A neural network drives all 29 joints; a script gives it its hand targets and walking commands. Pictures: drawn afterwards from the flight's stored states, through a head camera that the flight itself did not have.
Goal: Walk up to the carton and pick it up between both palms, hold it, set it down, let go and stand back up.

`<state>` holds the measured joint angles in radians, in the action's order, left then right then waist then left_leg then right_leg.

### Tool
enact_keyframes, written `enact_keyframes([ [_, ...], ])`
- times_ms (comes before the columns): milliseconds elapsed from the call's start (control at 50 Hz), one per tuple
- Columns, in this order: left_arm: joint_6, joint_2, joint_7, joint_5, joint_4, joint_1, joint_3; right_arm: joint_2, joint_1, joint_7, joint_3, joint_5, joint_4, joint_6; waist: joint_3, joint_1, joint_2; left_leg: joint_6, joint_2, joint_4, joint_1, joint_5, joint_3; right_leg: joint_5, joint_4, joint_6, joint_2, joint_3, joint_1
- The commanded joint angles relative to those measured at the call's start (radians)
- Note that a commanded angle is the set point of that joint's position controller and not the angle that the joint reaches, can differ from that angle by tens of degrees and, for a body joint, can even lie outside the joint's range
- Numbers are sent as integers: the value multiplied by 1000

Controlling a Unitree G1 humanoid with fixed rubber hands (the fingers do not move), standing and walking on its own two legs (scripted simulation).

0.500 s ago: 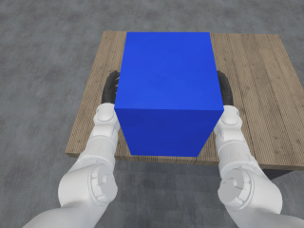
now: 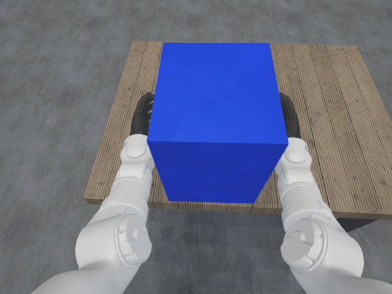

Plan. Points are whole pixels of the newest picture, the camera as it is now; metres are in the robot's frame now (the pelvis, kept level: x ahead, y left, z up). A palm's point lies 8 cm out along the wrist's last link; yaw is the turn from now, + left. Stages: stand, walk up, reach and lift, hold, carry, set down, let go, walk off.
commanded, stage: reach and lift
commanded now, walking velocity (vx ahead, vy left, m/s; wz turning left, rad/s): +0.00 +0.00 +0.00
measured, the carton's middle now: (213, 131) +0.46 +0.00 +0.02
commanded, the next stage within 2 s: none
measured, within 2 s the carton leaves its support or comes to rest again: leaves its support in 1.42 s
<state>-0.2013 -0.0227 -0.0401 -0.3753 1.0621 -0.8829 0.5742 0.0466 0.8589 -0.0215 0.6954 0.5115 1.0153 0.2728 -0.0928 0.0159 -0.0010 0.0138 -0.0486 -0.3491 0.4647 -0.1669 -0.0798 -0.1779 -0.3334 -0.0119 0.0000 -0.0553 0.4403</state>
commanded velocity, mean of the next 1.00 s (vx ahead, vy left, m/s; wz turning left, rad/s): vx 0.00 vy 0.00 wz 0.00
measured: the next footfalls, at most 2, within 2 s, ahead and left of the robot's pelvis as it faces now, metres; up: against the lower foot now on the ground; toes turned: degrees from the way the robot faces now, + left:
none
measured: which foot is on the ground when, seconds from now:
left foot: down 0.00-1.00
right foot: down 0.00-1.00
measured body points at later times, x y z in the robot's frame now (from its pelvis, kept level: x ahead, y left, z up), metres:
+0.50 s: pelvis +0.00 +0.00 +0.00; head +0.08 +0.01 +0.44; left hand +0.44 +0.16 +0.05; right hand +0.44 -0.15 +0.05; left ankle -0.02 +0.12 -0.74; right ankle -0.03 -0.11 -0.74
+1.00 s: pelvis -0.03 +0.00 +0.00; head +0.06 +0.02 +0.44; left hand +0.42 +0.15 +0.05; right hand +0.42 -0.16 +0.06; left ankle -0.02 +0.12 -0.74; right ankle -0.03 -0.11 -0.74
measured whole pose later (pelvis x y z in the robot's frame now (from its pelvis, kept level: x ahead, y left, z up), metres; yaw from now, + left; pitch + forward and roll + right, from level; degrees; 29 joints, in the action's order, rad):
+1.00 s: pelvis -0.03 +0.00 +0.00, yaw +0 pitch +21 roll +0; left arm -0.33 -0.01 -0.11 -0.34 1.17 -0.91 0.52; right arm -0.05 0.89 -0.09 0.68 0.50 1.26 0.50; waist -0.18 0.00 -0.04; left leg 0.01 -0.05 -0.29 0.57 -0.08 -0.09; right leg -0.10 -0.30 -0.02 -0.01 -0.09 0.55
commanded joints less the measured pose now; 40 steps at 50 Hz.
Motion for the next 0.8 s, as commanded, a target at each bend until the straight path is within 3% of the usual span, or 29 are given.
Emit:
enact_keyframes([
  [0, -18, -447, 74, -46, 12, -450, -218, 486, 421, 135, -256, 60, 59, 58, -596, -17, -6, 1, 11, -63, -345, 522, -41, 594, -64, 52, 4, -50, -273],
  [240, -19, -457, 73, -42, 13, -445, -230, 489, 426, 130, -268, 50, 64, 73, -596, -24, -10, -1, 12, -53, -311, 504, -39, 617, -69, 48, 1, -49, -304],
  [360, -85, -521, 48, -37, 2, -467, -286, 490, 448, 123, -271, 85, 98, 152, -678, -29, -4, 21, 0, -79, -307, 603, -33, 697, -71, 40, 3, -69, -289],
  [480, -151, -525, 48, -35, 28, -522, -302, 458, 519, 110, -269, 101, 132, 240, -730, -37, -27, 24, 7, -33, -185, 509, -42, 756, -87, 41, -5, -61, -421],
  [580, -178, -537, 43, -37, 38, -569, -332, 415, 567, 102, -251, 105, 174, 292, -757, -53, -7, 47, 7, -35, -240, 505, -29, 672, -59, 27, 12, -81, -362],
  [620, -181, -521, 51, -69, 30, -588, -279, 420, 593, 99, -244, 118, 175, 313, -700, -33, -1, 43, 7, -22, -243, 473, -46, 681, -55, 26, -3, -64, -380],
  [780, -184, -512, 45, -76, 33, -617, -275, 389, 624, 101, -233, 133, 205, 341, -775, -18, -12, 19, 13, 34, -180, 346, -53, 573, -45, 18, -1, -69, -381],
])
